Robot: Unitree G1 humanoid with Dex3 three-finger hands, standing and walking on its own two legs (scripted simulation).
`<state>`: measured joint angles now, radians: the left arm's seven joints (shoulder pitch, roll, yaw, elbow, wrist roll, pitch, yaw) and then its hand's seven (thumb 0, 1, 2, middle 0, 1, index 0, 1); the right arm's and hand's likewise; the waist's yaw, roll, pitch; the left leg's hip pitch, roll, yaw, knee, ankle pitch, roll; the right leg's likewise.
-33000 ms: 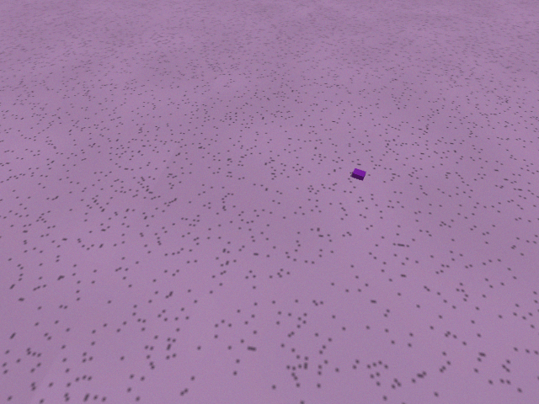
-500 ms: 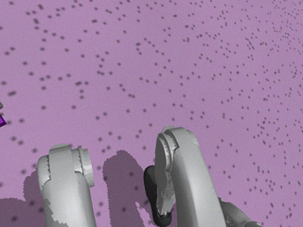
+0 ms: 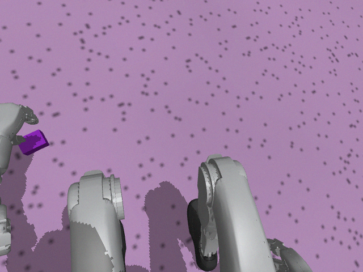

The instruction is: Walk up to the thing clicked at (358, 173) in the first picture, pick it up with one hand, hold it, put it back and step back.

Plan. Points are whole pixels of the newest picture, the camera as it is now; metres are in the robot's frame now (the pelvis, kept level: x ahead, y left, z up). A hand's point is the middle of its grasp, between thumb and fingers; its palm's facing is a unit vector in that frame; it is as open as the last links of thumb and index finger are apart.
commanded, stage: go down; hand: left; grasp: from above
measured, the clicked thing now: (33, 142) +0.44 +0.36 -0.31
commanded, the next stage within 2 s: none
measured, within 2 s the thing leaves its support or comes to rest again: neither
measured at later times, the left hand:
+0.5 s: hand out of the picture +0.38 +0.36 +0.01, palm faces -0.44 -0.07 -0.90, open 11.3 cm
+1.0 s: hand out of the picture +0.38 +0.36 +0.09, palm faces -0.42 -0.06 -0.90, open 12.7 cm
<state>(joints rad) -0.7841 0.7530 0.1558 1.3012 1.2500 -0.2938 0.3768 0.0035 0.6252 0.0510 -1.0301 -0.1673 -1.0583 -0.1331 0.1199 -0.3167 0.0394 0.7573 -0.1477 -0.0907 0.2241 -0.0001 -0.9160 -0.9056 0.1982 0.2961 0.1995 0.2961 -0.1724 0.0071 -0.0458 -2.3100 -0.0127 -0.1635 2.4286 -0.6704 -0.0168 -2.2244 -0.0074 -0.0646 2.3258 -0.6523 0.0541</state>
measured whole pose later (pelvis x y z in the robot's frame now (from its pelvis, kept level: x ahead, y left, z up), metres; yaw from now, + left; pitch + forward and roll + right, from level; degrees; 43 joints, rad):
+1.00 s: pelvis +0.00 +0.01 +0.17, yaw +4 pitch +31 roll -7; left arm -0.57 0.71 0.09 0.89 1.08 -0.22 0.08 0.00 -0.26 0.75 -0.23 -0.93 -0.26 -0.89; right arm 0.17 -0.26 -0.01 0.69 -0.01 0.02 0.05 0.00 -0.90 -0.90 0.20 0.30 0.20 0.30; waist -0.10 0.05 -0.17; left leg -1.81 0.02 -0.09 1.88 -0.62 0.01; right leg -1.74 -0.02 -0.04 1.79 -0.60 0.05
